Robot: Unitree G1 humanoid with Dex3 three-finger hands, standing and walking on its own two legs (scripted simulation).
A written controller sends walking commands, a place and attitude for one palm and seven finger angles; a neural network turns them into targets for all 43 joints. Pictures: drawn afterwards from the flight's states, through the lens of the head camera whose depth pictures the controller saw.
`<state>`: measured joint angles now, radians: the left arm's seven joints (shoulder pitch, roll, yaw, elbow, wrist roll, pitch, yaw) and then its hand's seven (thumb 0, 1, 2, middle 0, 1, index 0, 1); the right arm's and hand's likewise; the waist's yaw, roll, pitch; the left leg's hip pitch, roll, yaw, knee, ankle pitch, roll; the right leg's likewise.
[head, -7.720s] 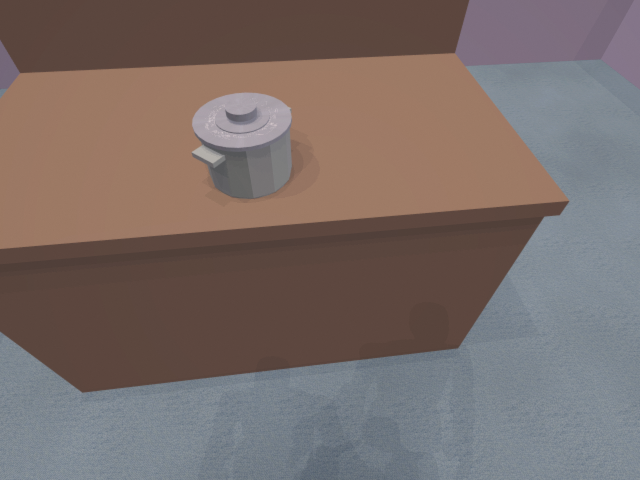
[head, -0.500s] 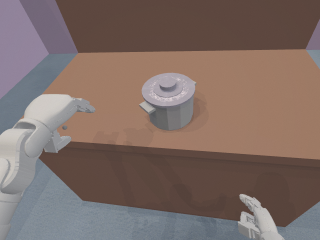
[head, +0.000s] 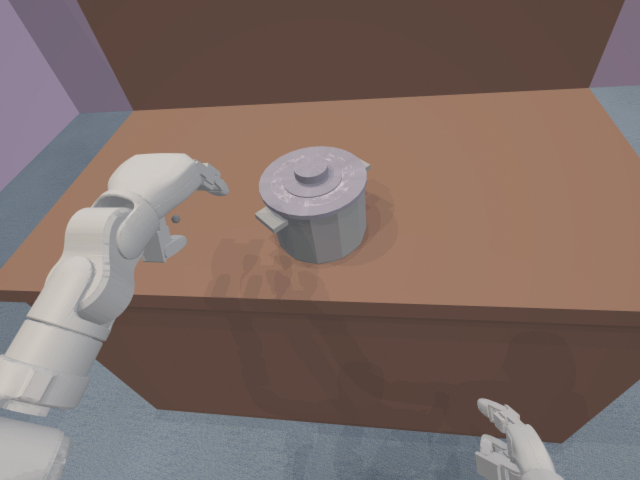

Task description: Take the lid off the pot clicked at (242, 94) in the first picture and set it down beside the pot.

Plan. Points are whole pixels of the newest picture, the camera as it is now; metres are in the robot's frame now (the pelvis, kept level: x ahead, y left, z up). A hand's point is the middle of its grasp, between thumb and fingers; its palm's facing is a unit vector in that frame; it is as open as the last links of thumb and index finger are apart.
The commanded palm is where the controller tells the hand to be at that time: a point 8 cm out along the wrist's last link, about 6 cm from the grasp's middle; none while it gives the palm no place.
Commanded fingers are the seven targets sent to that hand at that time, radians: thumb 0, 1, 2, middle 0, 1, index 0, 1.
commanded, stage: move the open hand above the knob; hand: left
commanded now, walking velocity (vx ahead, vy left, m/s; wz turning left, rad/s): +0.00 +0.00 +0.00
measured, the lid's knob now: (310, 169) +0.54 +0.05 +0.10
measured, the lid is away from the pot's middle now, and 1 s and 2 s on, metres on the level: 0.00 0.00 0.00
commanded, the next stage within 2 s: lower the open fingers around the knob in 1.80 s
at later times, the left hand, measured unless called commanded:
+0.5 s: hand (231, 184) +0.43 +0.14 +0.17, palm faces -0.19 +0.00 -0.98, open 10.1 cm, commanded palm +0.42 +0.13 +0.24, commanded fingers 0.00 -0.33 1.50 -0.84 -0.08 -0.84 -0.08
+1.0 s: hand (290, 148) +0.49 +0.07 +0.18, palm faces -0.21 +0.00 -0.98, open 10.1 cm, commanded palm +0.49 +0.06 +0.24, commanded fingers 0.00 -0.33 1.50 -0.84 -0.08 -0.84 -0.08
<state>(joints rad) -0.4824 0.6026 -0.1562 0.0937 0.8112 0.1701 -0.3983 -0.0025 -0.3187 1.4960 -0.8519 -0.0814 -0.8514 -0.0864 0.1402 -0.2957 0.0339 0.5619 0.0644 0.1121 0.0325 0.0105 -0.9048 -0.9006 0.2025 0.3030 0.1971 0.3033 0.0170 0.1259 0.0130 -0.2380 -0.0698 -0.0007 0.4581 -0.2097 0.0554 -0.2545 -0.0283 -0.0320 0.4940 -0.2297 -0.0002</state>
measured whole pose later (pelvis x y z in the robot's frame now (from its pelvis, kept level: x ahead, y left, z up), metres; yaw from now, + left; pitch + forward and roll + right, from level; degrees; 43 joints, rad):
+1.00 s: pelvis +0.02 +0.00 +0.00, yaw -1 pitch +4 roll +1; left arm -1.11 0.31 -0.37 0.81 0.87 0.31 -0.31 0.00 -0.32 1.50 -0.85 -0.08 -0.85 -0.09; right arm 0.23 -0.28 0.02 0.68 0.06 0.10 0.01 0.01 -0.91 -0.90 0.20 0.30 0.20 0.30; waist -0.07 0.09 -0.04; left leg -0.30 -0.08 0.02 0.45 -0.23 0.06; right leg -0.33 -0.03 -0.01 0.52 -0.26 0.00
